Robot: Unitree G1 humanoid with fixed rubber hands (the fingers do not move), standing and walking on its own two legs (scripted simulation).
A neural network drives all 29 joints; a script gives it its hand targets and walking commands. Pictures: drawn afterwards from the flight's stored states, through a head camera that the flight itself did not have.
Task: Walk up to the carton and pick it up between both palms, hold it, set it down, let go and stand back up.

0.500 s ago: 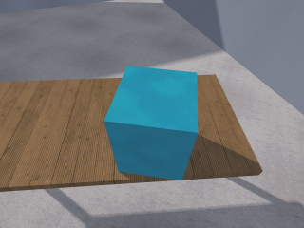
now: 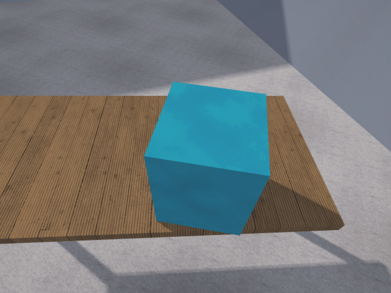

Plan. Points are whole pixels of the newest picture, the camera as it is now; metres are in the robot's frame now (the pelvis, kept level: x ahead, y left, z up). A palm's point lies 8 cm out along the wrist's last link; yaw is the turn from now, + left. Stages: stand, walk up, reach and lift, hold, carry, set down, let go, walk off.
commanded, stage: walk up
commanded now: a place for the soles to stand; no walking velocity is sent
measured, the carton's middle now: (207, 161) +0.40 -0.02 +0.04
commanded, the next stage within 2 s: reach and lift in 0.40 s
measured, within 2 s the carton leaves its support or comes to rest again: neither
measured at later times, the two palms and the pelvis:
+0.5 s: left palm out of the picture +0.15 +0.28 -0.12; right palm out of the picture +0.09 -0.33 -0.13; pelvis +0.02 -0.02 -0.02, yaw +2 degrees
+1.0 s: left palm out of the picture +0.14 +0.27 -0.08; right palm (336, 287) +0.16 -0.28 -0.07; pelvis +0.00 -0.01 +0.00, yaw +7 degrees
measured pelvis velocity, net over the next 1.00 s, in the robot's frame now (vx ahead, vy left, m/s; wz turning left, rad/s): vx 0.00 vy -0.01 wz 0.12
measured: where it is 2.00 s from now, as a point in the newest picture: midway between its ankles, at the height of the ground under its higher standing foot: outside the picture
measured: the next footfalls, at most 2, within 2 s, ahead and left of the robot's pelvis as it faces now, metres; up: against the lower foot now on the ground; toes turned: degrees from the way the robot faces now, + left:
none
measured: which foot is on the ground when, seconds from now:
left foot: down 0.00-1.00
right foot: down 0.00-1.00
